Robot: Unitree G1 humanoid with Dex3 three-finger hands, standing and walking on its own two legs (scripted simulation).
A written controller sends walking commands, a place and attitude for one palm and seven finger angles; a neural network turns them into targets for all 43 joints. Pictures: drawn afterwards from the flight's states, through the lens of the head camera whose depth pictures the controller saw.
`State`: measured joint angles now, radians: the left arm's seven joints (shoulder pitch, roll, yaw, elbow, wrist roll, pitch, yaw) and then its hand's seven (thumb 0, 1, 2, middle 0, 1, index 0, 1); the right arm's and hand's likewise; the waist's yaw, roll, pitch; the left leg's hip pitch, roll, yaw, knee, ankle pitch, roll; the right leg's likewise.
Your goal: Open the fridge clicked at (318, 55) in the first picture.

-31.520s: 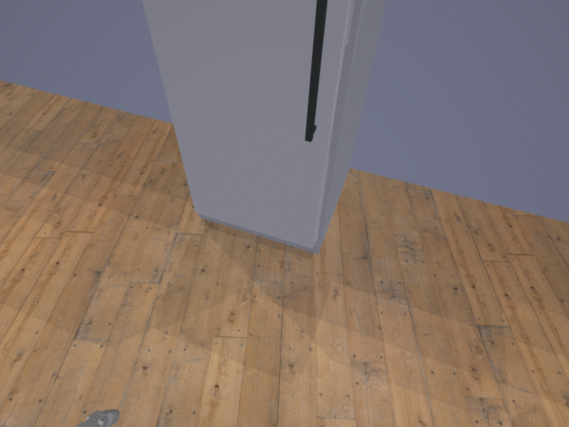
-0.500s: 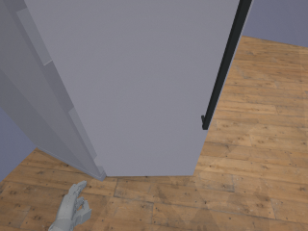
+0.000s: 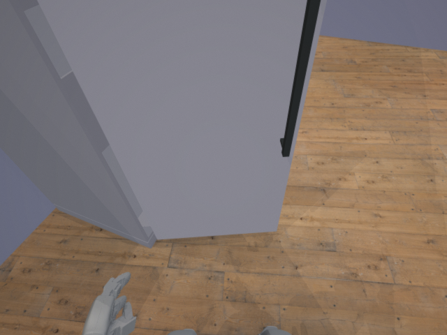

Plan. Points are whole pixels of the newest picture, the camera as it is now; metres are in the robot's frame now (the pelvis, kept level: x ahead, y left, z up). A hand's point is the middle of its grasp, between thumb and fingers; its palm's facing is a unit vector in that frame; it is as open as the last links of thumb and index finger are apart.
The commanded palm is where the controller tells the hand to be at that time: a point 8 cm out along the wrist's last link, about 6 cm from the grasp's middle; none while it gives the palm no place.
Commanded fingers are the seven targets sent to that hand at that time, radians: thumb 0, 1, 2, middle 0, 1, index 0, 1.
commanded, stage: step back with the hand held close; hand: right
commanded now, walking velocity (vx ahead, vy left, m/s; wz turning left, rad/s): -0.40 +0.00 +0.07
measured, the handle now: (296, 74) +0.62 -0.13 +0.15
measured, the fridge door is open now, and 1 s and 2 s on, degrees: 64 64 64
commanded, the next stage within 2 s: stop stepping back and stand still in 0.38 s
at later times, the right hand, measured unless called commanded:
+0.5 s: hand out of the picture +0.12 -0.27 +0.19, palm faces +0.35 +0.84 -0.42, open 7.4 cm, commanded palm +0.06 -0.30 +0.20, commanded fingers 0.00 -0.90 -0.90 0.20 0.30 0.20 0.30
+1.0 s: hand out of the picture +0.03 -0.27 +0.18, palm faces +0.39 +0.83 -0.40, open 7.5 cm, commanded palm -0.03 -0.30 +0.20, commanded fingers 0.00 -0.90 -0.90 0.20 0.30 0.20 0.30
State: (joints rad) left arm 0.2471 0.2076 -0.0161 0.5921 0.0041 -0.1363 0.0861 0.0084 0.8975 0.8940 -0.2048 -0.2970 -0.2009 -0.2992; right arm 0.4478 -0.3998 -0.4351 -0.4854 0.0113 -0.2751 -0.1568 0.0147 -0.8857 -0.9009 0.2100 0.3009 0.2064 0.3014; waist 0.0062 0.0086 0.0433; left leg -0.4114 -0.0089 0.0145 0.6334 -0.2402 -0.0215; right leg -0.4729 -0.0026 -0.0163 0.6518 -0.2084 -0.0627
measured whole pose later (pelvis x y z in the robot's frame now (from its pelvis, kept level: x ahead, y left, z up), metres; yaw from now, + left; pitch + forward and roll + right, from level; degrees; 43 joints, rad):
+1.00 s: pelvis -0.20 -0.02 +0.01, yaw +5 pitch -2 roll +1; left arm 0.31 0.18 -0.01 0.68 0.02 -0.14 0.08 0.01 0.90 0.89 -0.20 -0.30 -0.20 -0.30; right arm 0.50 -0.41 -0.43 -0.43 0.03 -0.18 -0.17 0.02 -0.89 -0.90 0.21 0.30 0.20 0.30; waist 0.05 0.03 -0.04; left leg -0.23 -0.03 0.07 0.66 -0.48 0.02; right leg -0.33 -0.02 -0.07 0.53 -0.19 -0.03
